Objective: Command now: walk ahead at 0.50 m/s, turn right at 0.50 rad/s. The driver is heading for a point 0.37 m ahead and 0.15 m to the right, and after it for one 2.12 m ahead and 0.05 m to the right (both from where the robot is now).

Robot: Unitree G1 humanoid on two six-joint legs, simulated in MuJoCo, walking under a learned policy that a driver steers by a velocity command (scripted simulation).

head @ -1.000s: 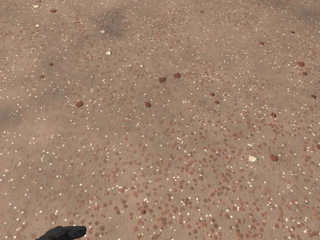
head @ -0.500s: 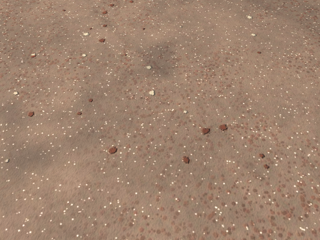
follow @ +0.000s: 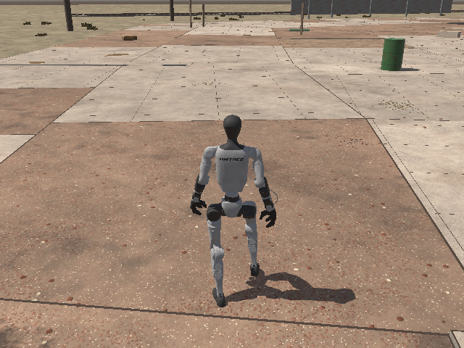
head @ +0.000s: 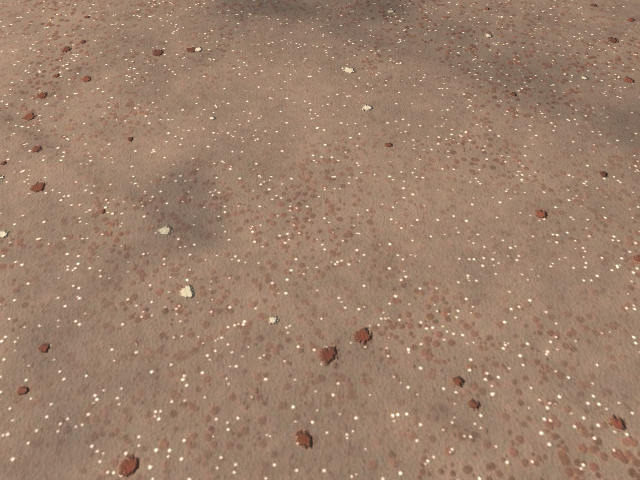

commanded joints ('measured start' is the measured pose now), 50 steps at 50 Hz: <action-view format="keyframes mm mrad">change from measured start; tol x32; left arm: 1 -131 16 -8 -99 2 -10 -22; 11 310 298 86 -103 4 -12 -13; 50 206 222 46 -157 47 33 57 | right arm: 1 9 -158 -34 -47 10 0 -13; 50 -219 -143 -32 -355 35 126 -16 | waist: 1 -14 61 104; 11 147 -157 -390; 33 97 285 -334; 50 94 1 -100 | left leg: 1 -2 306 -59 -89 336 113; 8 55 301 28 425 1028 46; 11 -771 -22 -285 1241 -371 -59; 29 -441 31 -284 285 283 -46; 32 -22 248 -494 279 1061 156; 38 -212 260 -722 82 168 207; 50 -613 3 -508 329 -243 12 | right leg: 1 -42 1 -50 -92 19 -12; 8 406 178 -204 -202 -211 -132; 11 1169 -236 820 -479 -355 -442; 20 444 0 149 -484 509 -235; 31 556 67 182 -150 170 -62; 34 274 146 90 223 -726 81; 50 677 -103 234 -476 -357 -77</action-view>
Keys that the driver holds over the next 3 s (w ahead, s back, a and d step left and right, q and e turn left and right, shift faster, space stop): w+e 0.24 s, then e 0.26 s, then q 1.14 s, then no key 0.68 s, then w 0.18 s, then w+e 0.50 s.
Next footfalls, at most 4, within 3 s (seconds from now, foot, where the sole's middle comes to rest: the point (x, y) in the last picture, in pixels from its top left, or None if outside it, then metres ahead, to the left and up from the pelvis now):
0.18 right None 0.27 -0.13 -0.78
0.62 left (328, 471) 0.53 -0.01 -0.78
0.98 right None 0.40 -0.22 -0.78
1.42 left None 0.40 0.06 -0.78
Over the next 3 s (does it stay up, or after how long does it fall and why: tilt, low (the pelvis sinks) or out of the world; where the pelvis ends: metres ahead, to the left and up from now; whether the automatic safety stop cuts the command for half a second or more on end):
stays up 0.62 -0.05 -0.04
